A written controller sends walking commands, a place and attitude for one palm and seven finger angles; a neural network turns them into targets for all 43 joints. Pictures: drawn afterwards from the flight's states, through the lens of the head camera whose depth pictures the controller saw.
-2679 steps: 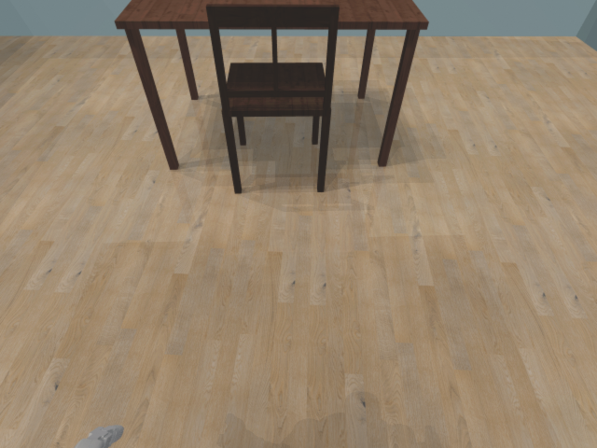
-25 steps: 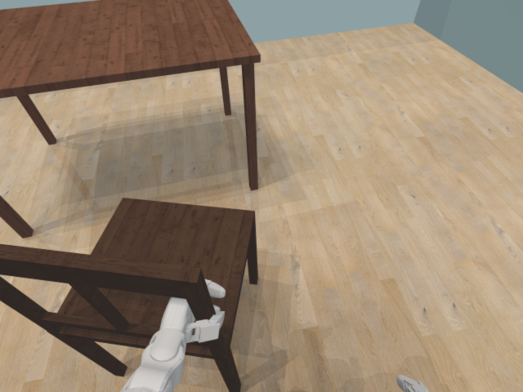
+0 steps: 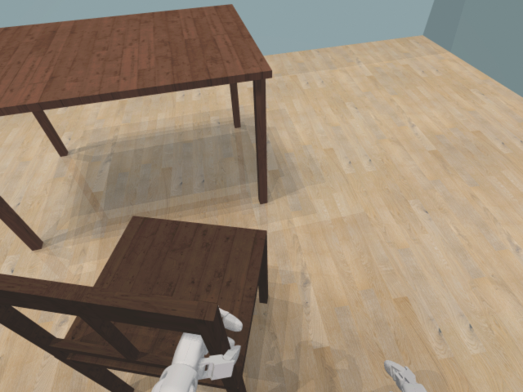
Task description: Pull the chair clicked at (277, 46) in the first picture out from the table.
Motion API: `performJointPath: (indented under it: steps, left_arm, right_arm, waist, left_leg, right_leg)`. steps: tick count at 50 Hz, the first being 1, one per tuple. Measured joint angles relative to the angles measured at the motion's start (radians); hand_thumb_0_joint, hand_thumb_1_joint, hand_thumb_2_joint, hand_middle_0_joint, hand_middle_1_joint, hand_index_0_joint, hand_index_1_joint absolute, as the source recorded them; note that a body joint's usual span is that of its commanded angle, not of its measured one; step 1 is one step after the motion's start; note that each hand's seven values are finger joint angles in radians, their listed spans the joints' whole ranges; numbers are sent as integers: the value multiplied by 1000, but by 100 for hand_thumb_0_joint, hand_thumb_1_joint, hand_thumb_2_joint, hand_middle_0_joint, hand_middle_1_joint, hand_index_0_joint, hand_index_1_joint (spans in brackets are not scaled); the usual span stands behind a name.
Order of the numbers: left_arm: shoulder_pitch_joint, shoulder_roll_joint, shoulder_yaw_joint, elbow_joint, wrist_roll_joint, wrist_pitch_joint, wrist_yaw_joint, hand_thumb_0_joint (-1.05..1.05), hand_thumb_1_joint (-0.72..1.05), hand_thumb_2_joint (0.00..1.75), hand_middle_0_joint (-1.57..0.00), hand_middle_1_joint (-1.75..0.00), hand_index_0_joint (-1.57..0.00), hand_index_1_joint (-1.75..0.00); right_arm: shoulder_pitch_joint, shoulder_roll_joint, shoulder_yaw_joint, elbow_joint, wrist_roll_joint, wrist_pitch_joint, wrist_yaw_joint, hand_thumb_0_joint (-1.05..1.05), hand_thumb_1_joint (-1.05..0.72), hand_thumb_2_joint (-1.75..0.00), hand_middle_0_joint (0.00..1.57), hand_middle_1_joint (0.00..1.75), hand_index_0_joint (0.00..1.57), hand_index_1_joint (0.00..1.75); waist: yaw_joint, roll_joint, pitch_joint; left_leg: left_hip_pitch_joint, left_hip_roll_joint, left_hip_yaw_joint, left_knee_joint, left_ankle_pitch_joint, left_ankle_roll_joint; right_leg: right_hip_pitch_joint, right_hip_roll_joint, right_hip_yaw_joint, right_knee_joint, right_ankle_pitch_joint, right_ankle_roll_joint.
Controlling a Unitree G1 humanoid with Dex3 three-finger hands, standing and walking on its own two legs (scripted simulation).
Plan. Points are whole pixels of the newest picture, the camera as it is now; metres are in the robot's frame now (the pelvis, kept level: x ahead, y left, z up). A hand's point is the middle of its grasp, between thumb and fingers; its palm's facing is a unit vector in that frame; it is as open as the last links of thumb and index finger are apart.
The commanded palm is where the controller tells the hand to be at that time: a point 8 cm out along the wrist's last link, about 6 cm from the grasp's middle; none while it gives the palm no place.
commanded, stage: stop walking, hand still on the chair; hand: left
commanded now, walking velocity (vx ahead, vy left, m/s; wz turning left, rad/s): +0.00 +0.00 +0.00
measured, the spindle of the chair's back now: (112, 335) +0.24 +0.29 -0.12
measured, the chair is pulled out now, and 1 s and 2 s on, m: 0.64 0.64 0.64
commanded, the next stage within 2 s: open the thumb and straighten the fingers in 0.38 s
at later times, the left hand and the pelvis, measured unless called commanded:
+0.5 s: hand (227, 356) +0.20 +0.07 -0.08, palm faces -0.14 -0.98 -0.11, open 6.1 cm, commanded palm +0.19 +0.13 -0.05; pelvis +0.02 +0.00 +0.00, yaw +1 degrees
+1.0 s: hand (221, 346) +0.22 +0.08 -0.07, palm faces -0.18 -0.98 -0.07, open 14.6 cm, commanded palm +0.21 +0.15 -0.05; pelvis +0.01 +0.01 -0.04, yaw +1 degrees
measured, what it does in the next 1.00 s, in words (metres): stands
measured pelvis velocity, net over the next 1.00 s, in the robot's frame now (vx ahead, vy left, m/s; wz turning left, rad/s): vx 0.01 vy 0.01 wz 0.01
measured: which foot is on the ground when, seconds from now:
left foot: down 0.00-1.00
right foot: down 0.00-1.00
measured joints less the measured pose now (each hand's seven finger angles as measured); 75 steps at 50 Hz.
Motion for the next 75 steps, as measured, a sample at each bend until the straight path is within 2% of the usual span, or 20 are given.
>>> performJointPath:
  steps: [13,25,29,34,39,43,48,51,56,61,67,75]
  left_arm:
    - [75,7,-18,-74,4,8,2,15,57,77,-23,-133,-50,-145]
    - [88,14,-9,-95,-2,24,6,16,58,78,-22,-133,-50,-145]
    - [85,30,16,-149,-7,59,-42,14,55,77,-26,-135,-50,-145]
    - [108,50,51,-257,-25,93,-85,9,36,67,-36,-139,-50,-145]
    - [122,64,73,-343,-24,132,-88,5,0,48,-42,-138,-48,-141]
    - [116,65,77,-376,-34,197,-96,2,-25,35,-41,-126,-44,-127]
    - [159,51,52,-464,-38,266,-99,0,-43,26,-33,-100,-34,-100]
    - [187,43,38,-517,-29,286,-94,0,-48,23,-27,-81,-28,-81]
    - [188,64,64,-552,-8,321,-85,-1,-52,21,-16,-47,-16,-46]
    - [241,84,77,-633,-17,351,-87,-1,-53,21,-7,-21,-7,-20]
    - [290,81,50,-690,-16,366,-105,-1,-53,21,-2,-7,-2,-6]
    - [415,99,84,-797,-5,374,-101,-1,-53,21,-1,-1,-1,-1]
  right_arm:
    - [-34,-20,-12,-29,-3,30,-4,1,-90,-90,21,30,20,29]
    - [-25,-13,-10,-46,0,55,-3,1,-90,-90,20,30,20,29]
    - [-17,-9,-33,-70,32,43,54,1,-90,-90,20,30,20,29]
    - [0,-22,-53,-106,41,5,92,1,-90,-90,20,30,20,29]
    - [14,-40,-60,-136,44,-17,102,1,-90,-90,20,30,20,29]
    - [17,-46,-55,-153,47,-28,99,1,-90,-90,20,30,20,29]
    - [32,-40,-45,-180,45,-48,89,1,-90,-90,20,30,20,29]
    - [39,-35,-38,-195,41,-58,84,1,-90,-90,20,30,20,29]
    - [42,-29,-26,-214,34,-52,79,1,-90,-90,20,30,20,29]
    - [55,-35,-28,-233,36,-60,77,1,-90,-90,20,30,20,29]
    - [65,-44,-30,-242,31,-72,68,1,-90,-90,20,30,20,29]
    - [84,-30,-40,-269,35,-60,66,1,-90,-90,20,30,20,29]
  waist:
    - [-1,0,-3]
    - [-13,-9,-5]
    - [-28,-26,-19]
    - [-33,-26,-42]
    - [-36,-8,-72]
    - [-36,7,-91]
    - [-38,17,-112]
    - [-37,15,-122]
    - [-33,0,-121]
    - [-37,10,-132]
    - [-42,13,-145]
    - [-40,6,-162]
  left_leg:
    - [25,3,-11,-28,-8,-2]
    - [31,10,-14,-40,-2,-5]
    - [-54,-1,-13,51,-35,-3]
    - [-159,-4,1,182,-96,1]
    - [-247,-13,3,297,-149,7]
    - [-299,-18,4,364,-182,11]
    - [-333,-23,2,412,-212,16]
    - [-349,-24,-1,435,-227,17]
    - [-378,-23,-9,467,-247,14]
    - [-395,-20,-20,484,-261,13]
    - [-411,-24,-28,502,-277,15]
    - [-409,-20,-25,508,-289,16]
  right_leg:
    - [29,2,-12,-28,-13,-1]
    - [41,9,-15,-54,1,-4]
    - [-53,-2,-15,56,-43,-6]
    - [-163,-4,-1,187,-97,-4]
    - [-250,-11,1,298,-147,3]
    - [-300,-16,2,362,-179,8]
    - [-333,-21,0,409,-209,11]
    - [-348,-22,-3,431,-225,11]
    - [-374,-21,-11,461,-245,8]
    - [-383,-19,-23,467,-257,7]
    - [-394,-23,-30,481,-273,10]
    - [-393,-19,-28,485,-282,10]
